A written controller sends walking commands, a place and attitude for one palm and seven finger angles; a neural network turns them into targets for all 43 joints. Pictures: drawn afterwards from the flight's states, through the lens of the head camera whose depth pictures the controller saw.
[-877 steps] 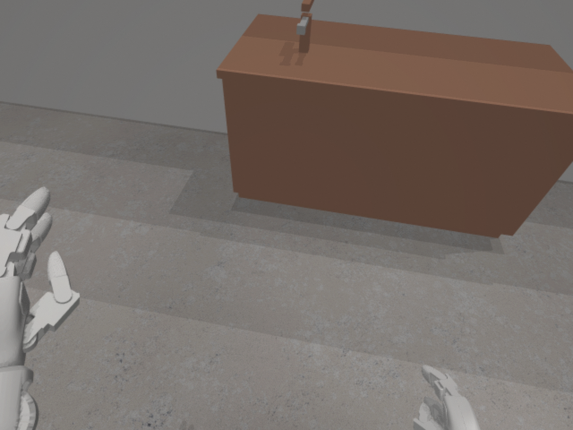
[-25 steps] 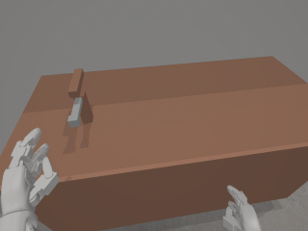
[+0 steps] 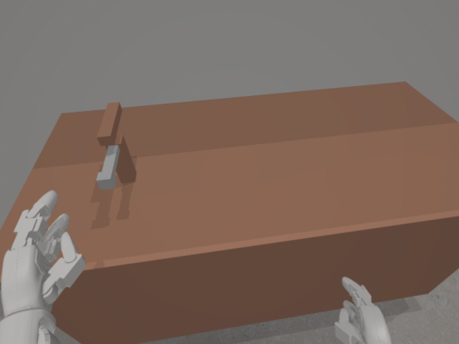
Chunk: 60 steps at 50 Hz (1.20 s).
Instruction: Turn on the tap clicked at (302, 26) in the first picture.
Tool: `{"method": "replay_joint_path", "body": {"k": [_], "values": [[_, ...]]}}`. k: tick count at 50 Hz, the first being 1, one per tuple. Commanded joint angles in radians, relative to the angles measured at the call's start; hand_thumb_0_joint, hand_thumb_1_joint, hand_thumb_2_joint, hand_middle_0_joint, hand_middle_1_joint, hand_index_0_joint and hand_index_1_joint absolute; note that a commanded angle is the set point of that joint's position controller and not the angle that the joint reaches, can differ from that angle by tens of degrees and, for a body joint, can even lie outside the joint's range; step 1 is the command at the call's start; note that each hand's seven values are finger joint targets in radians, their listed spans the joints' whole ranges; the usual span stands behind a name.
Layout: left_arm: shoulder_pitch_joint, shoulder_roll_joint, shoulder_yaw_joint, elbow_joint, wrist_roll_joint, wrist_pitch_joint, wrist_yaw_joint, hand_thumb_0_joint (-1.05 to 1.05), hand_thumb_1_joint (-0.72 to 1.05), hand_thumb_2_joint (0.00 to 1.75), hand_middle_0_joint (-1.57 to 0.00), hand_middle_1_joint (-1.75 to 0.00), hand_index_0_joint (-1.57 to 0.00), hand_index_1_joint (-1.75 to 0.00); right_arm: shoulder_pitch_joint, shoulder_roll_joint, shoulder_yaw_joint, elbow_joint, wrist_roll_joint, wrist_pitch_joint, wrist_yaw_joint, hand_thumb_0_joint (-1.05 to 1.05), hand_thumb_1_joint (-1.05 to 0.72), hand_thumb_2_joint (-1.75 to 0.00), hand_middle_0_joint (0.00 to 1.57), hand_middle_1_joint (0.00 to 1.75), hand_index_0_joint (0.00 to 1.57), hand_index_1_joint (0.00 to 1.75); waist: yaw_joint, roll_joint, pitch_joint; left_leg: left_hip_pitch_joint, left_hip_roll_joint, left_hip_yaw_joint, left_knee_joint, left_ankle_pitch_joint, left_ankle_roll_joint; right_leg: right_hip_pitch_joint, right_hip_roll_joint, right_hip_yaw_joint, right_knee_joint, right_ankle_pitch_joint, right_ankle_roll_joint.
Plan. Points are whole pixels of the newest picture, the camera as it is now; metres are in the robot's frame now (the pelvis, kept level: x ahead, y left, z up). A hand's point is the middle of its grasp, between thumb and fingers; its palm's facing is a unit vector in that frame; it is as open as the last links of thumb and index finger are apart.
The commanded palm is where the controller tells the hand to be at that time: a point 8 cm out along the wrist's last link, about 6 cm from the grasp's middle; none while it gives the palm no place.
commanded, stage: reach beside the lever's end, fingers flat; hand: left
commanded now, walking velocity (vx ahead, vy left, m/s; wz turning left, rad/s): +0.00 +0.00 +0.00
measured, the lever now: (106, 180) +0.39 +0.31 +0.07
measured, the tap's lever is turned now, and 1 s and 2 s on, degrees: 0 0 0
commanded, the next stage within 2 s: none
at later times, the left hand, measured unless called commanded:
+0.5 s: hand (81, 229) +0.24 +0.28 +0.11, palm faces +0.51 -0.86 -0.10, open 7.5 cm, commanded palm +0.21 +0.32 +0.12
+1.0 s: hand (86, 213) +0.29 +0.29 +0.09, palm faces +0.50 -0.86 -0.09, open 7.6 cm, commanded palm +0.25 +0.34 +0.09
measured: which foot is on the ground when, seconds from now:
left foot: down 0.00-1.00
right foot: down 0.00-1.00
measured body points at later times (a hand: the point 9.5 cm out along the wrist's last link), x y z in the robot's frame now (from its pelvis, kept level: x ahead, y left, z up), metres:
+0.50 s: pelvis +0.01 +0.01 +0.00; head +0.01 -0.01 +0.45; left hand +0.21 +0.32 +0.12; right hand +0.20 -0.23 -0.08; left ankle +0.03 +0.13 -0.72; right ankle +0.01 -0.07 -0.72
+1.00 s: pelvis +0.01 +0.02 +0.00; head +0.02 +0.01 +0.45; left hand +0.25 +0.34 +0.10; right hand +0.19 -0.22 -0.09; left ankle +0.03 +0.13 -0.72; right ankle +0.01 -0.07 -0.72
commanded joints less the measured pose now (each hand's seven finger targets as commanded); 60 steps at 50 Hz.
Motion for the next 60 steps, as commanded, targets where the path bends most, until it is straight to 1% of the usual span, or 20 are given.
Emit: {"method": "replay_joint_path", "body": {"k": [1,2,8,10,13,14,23,30,33,36,38,39,41,43,44,48,53,55,58,60], "values": [[-0.192,0.151,0.095,-0.168,0.012,-0.081,0.006,0.00,0.90,0.90,-0.20,-0.30,-0.20,-0.30,-0.148,-0.102,-0.045,-0.157,0.001,-0.059,-0.016,0.00,-0.90,-0.90,0.20,0.30,0.20,0.30,-0.019,-0.015,-0.038,0.022,-0.011,0.004,-0.093,0.034,0.046,-0.026,-0.062,0.116,-0.198,-0.012,0.058],[-0.205,0.158,0.100,-0.143,0.008,-0.080,0.002,0.00,0.90,0.90,-0.20,-0.30,-0.20,-0.30,-0.150,-0.106,-0.046,-0.153,0.001,-0.059,-0.018,0.00,-0.90,-0.90,0.20,0.30,0.20,0.30,-0.023,-0.043,-0.043,0.014,-0.010,0.002,-0.092,0.029,0.047,-0.023,-0.063,0.122,-0.203,-0.024,0.061],[-0.222,0.209,0.165,-0.071,0.006,-0.081,-0.015,0.00,0.90,0.90,-0.20,-0.30,-0.20,-0.30,-0.144,-0.109,-0.050,-0.142,0.002,-0.051,-0.018,0.00,-0.90,-0.90,0.20,0.30,0.20,0.30,-0.010,-0.012,-0.089,0.024,-0.012,0.012,-0.095,0.103,0.046,0.029,-0.064,0.124,-0.183,0.103,0.057],[-0.273,0.177,0.132,-0.068,0.004,-0.085,-0.020,0.00,0.90,0.90,-0.20,-0.30,-0.20,-0.30,-0.141,-0.107,-0.049,-0.145,0.003,-0.049,-0.018,0.00,-0.90,-0.90,0.20,0.30,0.20,0.30,-0.019,-0.016,-0.096,0.034,-0.012,0.012,-0.103,0.116,0.044,0.031,-0.059,0.112,-0.171,0.127,0.057],[-0.248,0.212,0.183,-0.031,0.004,-0.088,-0.016,0.00,0.90,0.90,-0.20,-0.30,-0.20,-0.30,-0.134,-0.112,-0.055,-0.141,0.000,-0.047,-0.017,0.00,-0.90,-0.90,0.20,0.30,0.20,0.30,-0.007,-0.027,-0.108,0.037,-0.011,0.015,-0.102,0.155,0.044,0.047,-0.056,0.108,-0.163,0.187,0.056],[-0.257,0.186,0.162,-0.029,0.005,-0.091,-0.018,0.00,0.90,0.90,-0.20,-0.30,-0.20,-0.30,-0.129,-0.109,-0.055,-0.143,-0.002,-0.042,-0.014,0.00,-0.90,-0.90,0.20,0.30,0.20,0.30,-0.013,-0.034,-0.122,0.044,-0.012,0.017,-0.104,0.171,0.043,0.052,-0.057,0.101,-0.153,0.212,0.057],[-0.383,0.243,0.212,0.067,0.008,-0.125,-0.031,0.00,0.90,0.90,-0.19,-0.28,-0.19,-0.28,-0.122,-0.121,-0.063,-0.125,0.003,-0.026,-0.018,0.00,-0.90,-0.90,0.20,0.30,0.20,0.30,-0.027,-0.007,-0.125,0.038,-0.012,0.021,-0.100,0.176,0.043,0.036,-0.051,0.104,-0.150,0.215,0.052],[-0.457,0.216,0.176,0.128,0.012,-0.163,-0.058,0.00,0.90,0.90,-0.19,-0.26,-0.19,-0.26,-0.109,-0.127,-0.067,-0.118,0.002,-0.029,-0.014,0.00,-0.90,-0.90,0.20,0.30,0.20,0.30,-0.037,0.029,-0.164,0.063,-0.010,0.014,-0.104,0.210,0.035,0.027,-0.042,0.085,-0.127,0.237,0.044],[-0.474,0.246,0.209,0.177,0.015,-0.167,-0.050,0.00,0.90,0.90,-0.18,-0.25,-0.18,-0.25,-0.108,-0.132,-0.068,-0.112,0.001,-0.031,-0.015,0.00,-0.90,-0.90,0.20,0.30,0.20,0.30,-0.032,0.001,-0.143,0.048,-0.007,0.004,-0.112,0.192,0.033,0.018,-0.037,0.079,-0.131,0.210,0.042],[-0.512,0.224,0.183,0.210,0.018,-0.170,-0.049,0.00,0.90,0.90,-0.18,-0.24,-0.18,-0.24,-0.103,-0.136,-0.071,-0.116,-0.002,-0.024,-0.013,0.00,-0.90,-0.90,0.20,0.30,0.20,0.30,-0.038,-0.022,-0.168,0.053,-0.008,0.004,-0.112,0.199,0.031,0.019,-0.035,0.075,-0.124,0.215,0.044],[-0.515,0.251,0.208,0.222,0.029,-0.172,-0.041,0.00,0.90,0.90,-0.18,-0.24,-0.18,-0.24,-0.110,-0.133,-0.071,-0.114,-0.001,-0.019,-0.013,0.00,-0.90,-0.90,0.20,0.30,0.20,0.30,-0.027,0.013,-0.165,0.053,-0.006,0.005,-0.114,0.205,0.029,0.022,-0.035,0.077,-0.122,0.215,0.040],[-0.553,0.226,0.176,0.214,0.035,-0.179,-0.039,0.00,0.90,0.90,-0.18,-0.24,-0.18,-0.24,-0.103,-0.132,-0.069,-0.114,-0.003,-0.017,-0.010,0.00,-0.90,-0.90,0.20,0.30,0.20,0.30,-0.040,0.018,-0.176,0.063,-0.005,0.002,-0.114,0.216,0.024,0.016,-0.035,0.071,-0.113,0.219,0.040],[-0.542,0.219,0.169,0.229,0.038,-0.186,-0.037,0.00,0.90,0.90,-0.18,-0.23,-0.18,-0.23,-0.100,-0.136,-0.073,-0.118,-0.006,-0.016,-0.006,0.00,-0.90,-0.90,0.20,0.30,0.20,0.30,-0.033,0.020,-0.192,0.067,-0.005,0.001,-0.109,0.228,0.023,0.017,-0.031,0.071,-0.109,0.226,0.038],[-0.543,0.262,0.217,0.251,0.044,-0.194,-0.028,0.00,0.90,0.90,-0.18,-0.22,-0.18,-0.22,-0.099,-0.136,-0.077,-0.110,-0.007,-0.009,-0.007,0.00,-0.90,-0.90,0.20,0.30,0.20,0.30,-0.028,0.003,-0.192,0.060,-0.002,0.001,-0.108,0.240,0.021,0.025,-0.030,0.071,-0.108,0.237,0.037],[-0.566,0.222,0.174,0.251,0.045,-0.198,-0.032,0.00,0.90,0.90,-0.17,-0.22,-0.17,-0.22,-0.096,-0.133,-0.074,-0.114,-0.009,-0.006,-0.003,0.00,-0.90,-0.90,0.20,0.30,0.20,0.30,-0.038,0.012,-0.194,0.064,-0.004,0.005,-0.104,0.248,0.021,0.021,-0.032,0.071,-0.104,0.251,0.039],[-0.634,0.267,0.213,0.321,0.046,-0.204,-0.030,0.00,0.90,0.90,-0.17,-0.21,-0.17,-0.21,-0.101,-0.137,-0.072,-0.101,-0.003,0.005,-0.010,0.00,-0.90,-0.90,0.20,0.30,0.20,0.30,-0.046,0.000,-0.149,0.027,-0.003,-0.001,-0.110,0.174,0.025,-0.013,-0.027,0.073,-0.115,0.179,0.039],[-0.730,0.304,0.227,0.392,0.054,-0.230,-0.035,0.00,0.90,0.90,-0.17,-0.20,-0.17,-0.20,-0.093,-0.143,-0.071,-0.089,-0.006,0.008,-0.016,0.00,-0.90,-0.90,0.20,0.30,0.20,0.30,-0.055,0.011,-0.175,0.019,-0.006,-0.006,-0.103,0.132,0.031,-0.026,-0.026,0.080,-0.114,0.140,0.039],[-0.779,0.283,0.199,0.426,0.054,-0.240,-0.047,0.00,0.90,0.90,-0.16,-0.19,-0.16,-0.19,-0.088,-0.145,-0.072,-0.089,-0.007,0.010,-0.016,0.00,-0.90,-0.90,0.20,0.30,0.20,0.30,-0.065,0.016,-0.193,0.021,-0.008,-0.002,-0.096,0.126,0.033,-0.032,-0.026,0.082,-0.109,0.141,0.041],[-0.814,0.326,0.231,0.474,0.057,-0.252,-0.056,0.00,0.90,0.90,-0.16,-0.19,-0.16,-0.19,-0.080,-0.149,-0.073,-0.084,-0.005,0.015,-0.018,0.00,-0.90,-0.90,0.20,0.30,0.20,0.30,-0.064,0.034,-0.201,0.010,-0.009,-0.002,-0.089,0.122,0.036,-0.032,-0.026,0.086,-0.107,0.141,0.040],[-0.816,0.319,0.228,0.525,0.050,-0.254,-0.066,0.00,0.90,0.90,-0.16,-0.18,-0.16,-0.18,-0.061,-0.154,-0.076,-0.083,-0.007,0.019,-0.015,0.00,-0.90,-0.90,0.20,0.30,0.20,0.30,-0.066,0.000,-0.220,0.002,-0.010,-0.001,-0.081,0.142,0.038,-0.022,-0.024,0.085,-0.100,0.173,0.042]]}}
